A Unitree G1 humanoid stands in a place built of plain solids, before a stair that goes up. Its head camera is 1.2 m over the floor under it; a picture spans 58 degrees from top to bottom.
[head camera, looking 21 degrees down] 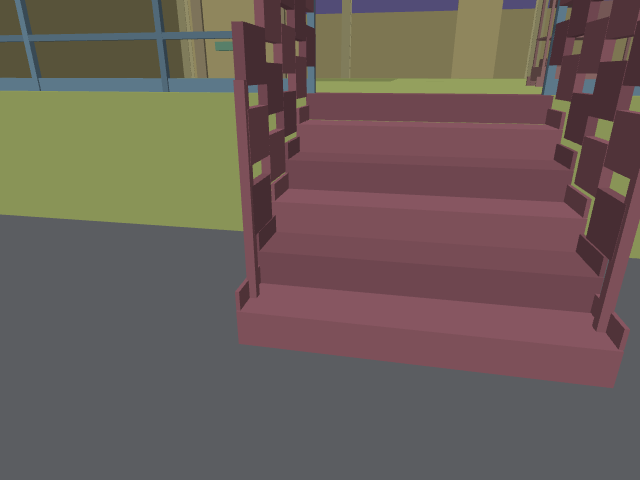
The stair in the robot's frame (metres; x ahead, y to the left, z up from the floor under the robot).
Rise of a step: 0.18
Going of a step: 0.30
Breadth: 1.62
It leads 11 degrees to the right of straight ahead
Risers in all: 6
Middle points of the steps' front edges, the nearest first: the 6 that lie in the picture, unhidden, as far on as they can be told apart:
1.59 -0.41 0.18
1.88 -0.46 0.36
2.18 -0.52 0.54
2.47 -0.58 0.71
2.77 -0.64 0.89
3.06 -0.70 1.07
